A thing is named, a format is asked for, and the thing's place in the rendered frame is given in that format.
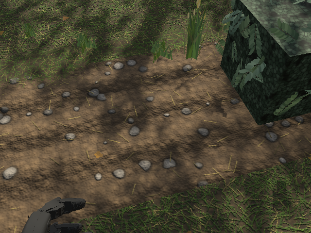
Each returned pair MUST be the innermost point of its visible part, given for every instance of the left robot hand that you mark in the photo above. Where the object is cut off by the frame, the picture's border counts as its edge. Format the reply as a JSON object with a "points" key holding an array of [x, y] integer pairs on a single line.
{"points": [[40, 221]]}

